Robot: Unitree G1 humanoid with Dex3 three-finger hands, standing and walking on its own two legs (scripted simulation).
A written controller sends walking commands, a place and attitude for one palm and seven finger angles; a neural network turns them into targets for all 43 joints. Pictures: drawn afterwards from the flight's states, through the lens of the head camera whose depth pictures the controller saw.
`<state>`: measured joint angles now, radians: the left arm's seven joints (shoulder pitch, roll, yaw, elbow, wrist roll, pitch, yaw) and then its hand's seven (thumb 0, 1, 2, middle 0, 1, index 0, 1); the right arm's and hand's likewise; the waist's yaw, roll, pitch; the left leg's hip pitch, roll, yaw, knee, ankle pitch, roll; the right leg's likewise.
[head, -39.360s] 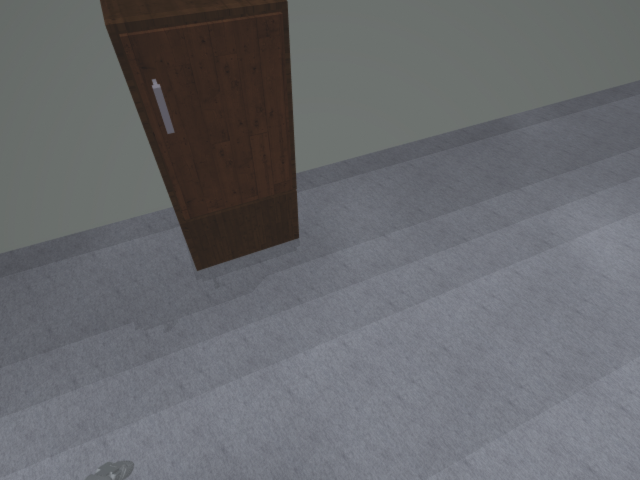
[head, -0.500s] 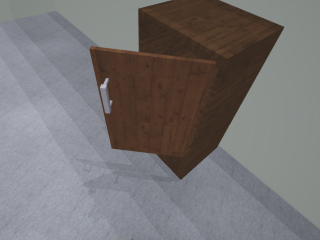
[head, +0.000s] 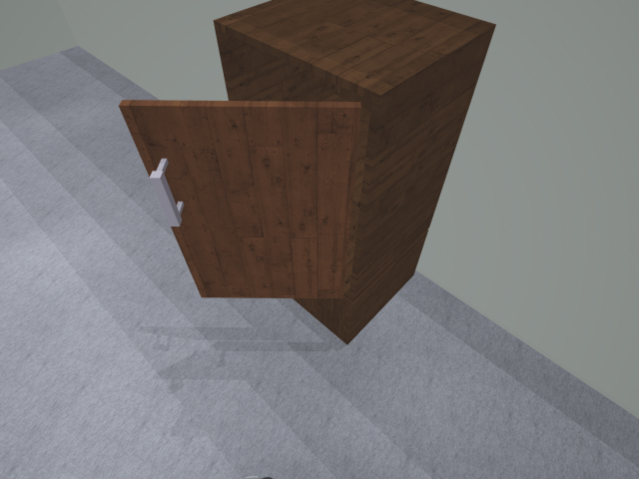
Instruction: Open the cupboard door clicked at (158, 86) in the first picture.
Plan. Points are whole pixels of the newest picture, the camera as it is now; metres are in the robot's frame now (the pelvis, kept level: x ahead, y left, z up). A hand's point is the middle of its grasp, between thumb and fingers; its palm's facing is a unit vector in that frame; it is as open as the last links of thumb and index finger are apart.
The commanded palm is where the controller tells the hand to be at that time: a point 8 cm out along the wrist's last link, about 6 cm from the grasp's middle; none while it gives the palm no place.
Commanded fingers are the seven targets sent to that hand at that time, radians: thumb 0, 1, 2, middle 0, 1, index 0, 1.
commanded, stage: come to a stop and stand still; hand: left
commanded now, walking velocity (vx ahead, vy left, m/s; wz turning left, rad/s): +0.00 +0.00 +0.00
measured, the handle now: (169, 193) +0.61 +0.31 -0.04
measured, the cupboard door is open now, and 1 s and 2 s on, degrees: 43 43 43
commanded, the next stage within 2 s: look again from close up in 0.74 s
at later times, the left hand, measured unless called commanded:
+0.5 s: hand out of the picture -0.03 +0.12 -0.17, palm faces +0.05 -0.99 -0.15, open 7.3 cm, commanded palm none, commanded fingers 0.00 0.90 0.90 -0.20 -0.30 -0.20 -0.30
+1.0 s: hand out of the picture -0.01 +0.15 -0.16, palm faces +0.00 -0.98 -0.22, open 7.4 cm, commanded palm none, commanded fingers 0.00 0.90 0.90 -0.20 -0.30 -0.20 -0.30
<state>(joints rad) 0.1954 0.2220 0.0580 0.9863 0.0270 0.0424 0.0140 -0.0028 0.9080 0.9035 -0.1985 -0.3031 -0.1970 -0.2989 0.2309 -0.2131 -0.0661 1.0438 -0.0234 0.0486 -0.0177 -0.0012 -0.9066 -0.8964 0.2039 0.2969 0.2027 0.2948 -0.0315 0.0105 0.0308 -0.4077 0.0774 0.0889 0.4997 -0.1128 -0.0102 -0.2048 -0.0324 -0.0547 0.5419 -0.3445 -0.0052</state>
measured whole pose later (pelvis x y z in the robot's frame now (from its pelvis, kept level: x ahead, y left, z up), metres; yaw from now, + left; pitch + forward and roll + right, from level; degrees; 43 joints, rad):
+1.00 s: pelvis -0.01 -0.03 +0.01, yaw +0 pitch +0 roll +0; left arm 0.30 0.17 0.00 1.07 0.02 -0.02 0.03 0.00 0.91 0.90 -0.20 -0.30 -0.20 -0.30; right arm 0.30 -0.17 -0.02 1.07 -0.02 -0.01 -0.03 0.00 -0.90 -0.90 0.20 0.30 0.20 0.29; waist -0.02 0.02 0.02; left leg -0.21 0.03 0.04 0.51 -0.30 0.00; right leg -0.20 0.03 -0.08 0.48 -0.29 -0.05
